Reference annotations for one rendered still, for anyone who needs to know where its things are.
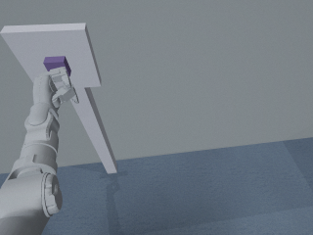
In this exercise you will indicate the button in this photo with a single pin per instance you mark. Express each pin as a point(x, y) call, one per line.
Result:
point(51, 63)

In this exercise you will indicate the robot left forearm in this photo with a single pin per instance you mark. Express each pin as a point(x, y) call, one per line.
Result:
point(41, 143)

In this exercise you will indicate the panel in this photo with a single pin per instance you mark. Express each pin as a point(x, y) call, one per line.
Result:
point(31, 43)

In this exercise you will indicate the robot left hand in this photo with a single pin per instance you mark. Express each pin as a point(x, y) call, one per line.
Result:
point(45, 92)

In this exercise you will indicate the robot left upper arm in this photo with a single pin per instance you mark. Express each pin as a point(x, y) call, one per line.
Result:
point(27, 203)

